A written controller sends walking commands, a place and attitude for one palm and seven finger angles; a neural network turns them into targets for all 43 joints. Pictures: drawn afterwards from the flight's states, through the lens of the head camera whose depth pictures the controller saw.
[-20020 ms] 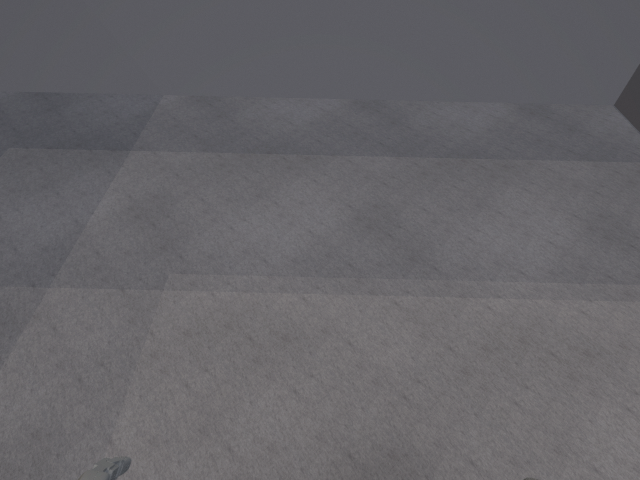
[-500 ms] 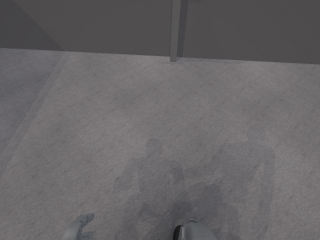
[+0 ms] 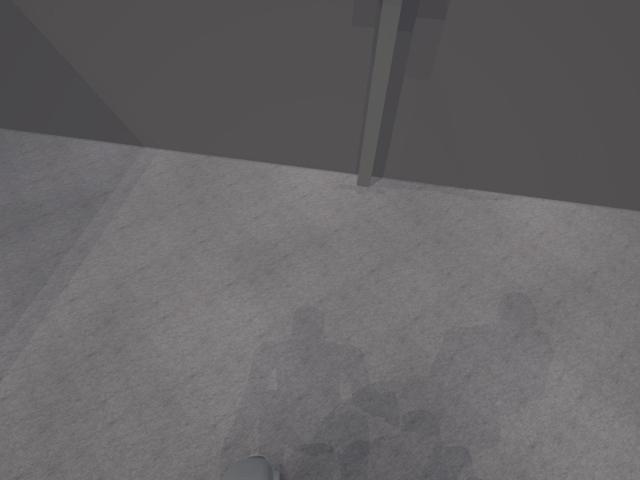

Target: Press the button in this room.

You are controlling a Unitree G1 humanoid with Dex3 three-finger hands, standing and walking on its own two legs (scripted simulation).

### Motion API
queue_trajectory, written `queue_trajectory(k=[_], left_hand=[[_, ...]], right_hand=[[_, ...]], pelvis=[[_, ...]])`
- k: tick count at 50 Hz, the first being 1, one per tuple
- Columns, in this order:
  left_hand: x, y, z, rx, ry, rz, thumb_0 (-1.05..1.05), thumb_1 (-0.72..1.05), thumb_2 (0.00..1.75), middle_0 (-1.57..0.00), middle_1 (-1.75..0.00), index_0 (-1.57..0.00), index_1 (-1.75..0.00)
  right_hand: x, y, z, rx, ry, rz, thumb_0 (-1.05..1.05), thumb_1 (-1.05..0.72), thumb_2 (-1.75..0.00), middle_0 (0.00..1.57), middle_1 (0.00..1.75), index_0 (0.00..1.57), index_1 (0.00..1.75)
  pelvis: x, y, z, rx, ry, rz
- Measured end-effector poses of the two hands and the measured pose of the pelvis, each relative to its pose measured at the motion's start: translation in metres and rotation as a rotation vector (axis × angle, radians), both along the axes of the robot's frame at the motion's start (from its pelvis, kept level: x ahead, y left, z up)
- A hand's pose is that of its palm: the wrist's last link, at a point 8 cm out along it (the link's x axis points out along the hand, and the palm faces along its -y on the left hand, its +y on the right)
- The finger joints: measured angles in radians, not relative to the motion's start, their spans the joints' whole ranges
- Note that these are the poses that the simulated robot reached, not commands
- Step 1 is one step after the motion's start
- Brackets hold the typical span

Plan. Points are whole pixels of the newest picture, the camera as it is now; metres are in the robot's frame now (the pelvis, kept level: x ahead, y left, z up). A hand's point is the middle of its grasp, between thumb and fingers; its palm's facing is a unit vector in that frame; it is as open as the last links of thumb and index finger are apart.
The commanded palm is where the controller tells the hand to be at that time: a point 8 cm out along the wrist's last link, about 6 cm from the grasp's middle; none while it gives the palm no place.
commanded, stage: turn or walk to find it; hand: left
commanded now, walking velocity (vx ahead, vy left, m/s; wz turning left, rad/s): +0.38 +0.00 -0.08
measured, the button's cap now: out of the picture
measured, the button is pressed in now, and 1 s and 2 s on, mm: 0 0 0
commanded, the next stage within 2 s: stand and wait in 1.00 s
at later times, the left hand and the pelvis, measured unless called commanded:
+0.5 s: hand (255, 336) +0.35 +0.15 -0.15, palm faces -0.12 -0.97 -0.22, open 7.4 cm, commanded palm none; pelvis +0.22 -0.02 -0.01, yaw -5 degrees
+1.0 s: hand (262, 350) +0.34 +0.14 -0.18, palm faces +0.09 -0.99 -0.12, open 7.3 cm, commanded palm none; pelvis +0.42 -0.02 -0.01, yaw -1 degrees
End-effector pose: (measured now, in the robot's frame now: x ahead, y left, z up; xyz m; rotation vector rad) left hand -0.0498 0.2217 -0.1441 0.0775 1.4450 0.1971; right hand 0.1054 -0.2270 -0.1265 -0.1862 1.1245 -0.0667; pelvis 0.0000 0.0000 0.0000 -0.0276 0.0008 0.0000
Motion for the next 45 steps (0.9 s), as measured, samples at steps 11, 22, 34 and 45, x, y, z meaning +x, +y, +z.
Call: queue_trajectory(k=[11,22,34,45], left_hand=[[0.126,0.038,0.002,-0.009,0.011,-0.096,0.01,0.91,0.90,-0.20,-0.30,-0.20,-0.30],[0.350,0.003,0.025,0.037,-0.286,-0.233,0.00,0.91,0.90,-0.20,-0.30,-0.20,-0.30],[0.420,-0.050,0.023,0.065,-0.307,-0.151,-0.02,0.94,0.90,-0.20,-0.30,-0.21,-0.30],[0.382,-0.041,0.006,0.006,-0.018,-0.049,-0.01,0.93,0.90,-0.20,-0.30,-0.20,-0.30]], right_hand=[[0.020,0.020,0.000,-0.033,0.067,-0.160,0.00,-0.94,-0.90,0.20,0.30,0.20,0.30],[-0.021,0.015,-0.012,0.048,0.388,-0.301,0.01,-0.92,-0.90,0.20,0.30,0.20,0.29],[0.135,-0.050,-0.024,0.056,0.290,-0.233,0.01,-0.91,-0.90,0.20,0.30,0.20,0.29],[0.347,-0.059,0.008,-0.016,0.009,-0.081,0.01,-0.92,-0.90,0.19,0.30,0.19,0.29]], pelvis=[[0.093,0.031,0.005,0.022,-0.035,-0.060],[0.185,-0.002,0.005,0.053,-0.017,-0.080],[0.281,-0.056,0.002,0.037,-0.035,-0.057],[0.367,-0.044,0.007,-0.008,-0.019,-0.023]])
